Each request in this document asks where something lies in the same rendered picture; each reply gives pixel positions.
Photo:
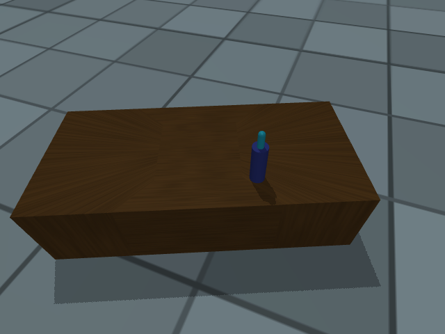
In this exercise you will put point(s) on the bottle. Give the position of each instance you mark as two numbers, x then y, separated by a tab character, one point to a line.
259	158

